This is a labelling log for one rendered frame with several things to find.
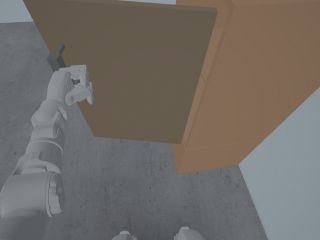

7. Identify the cupboard door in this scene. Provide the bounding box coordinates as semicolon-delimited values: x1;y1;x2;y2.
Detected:
23;0;218;144

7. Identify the robot left forearm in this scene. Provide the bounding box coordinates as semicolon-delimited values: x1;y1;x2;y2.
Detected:
0;99;69;218

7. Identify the left robot shin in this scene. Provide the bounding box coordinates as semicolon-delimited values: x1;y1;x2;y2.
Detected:
120;230;130;235

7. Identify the left robot upper arm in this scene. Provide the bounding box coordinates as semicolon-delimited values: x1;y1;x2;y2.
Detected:
0;171;66;240

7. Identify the handle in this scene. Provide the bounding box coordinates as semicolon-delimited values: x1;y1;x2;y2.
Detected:
47;43;80;85

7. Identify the robot right thigh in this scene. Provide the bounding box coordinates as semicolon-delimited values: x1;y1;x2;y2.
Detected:
174;229;206;240

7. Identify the robot left hand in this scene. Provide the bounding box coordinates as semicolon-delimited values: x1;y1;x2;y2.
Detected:
46;64;94;111

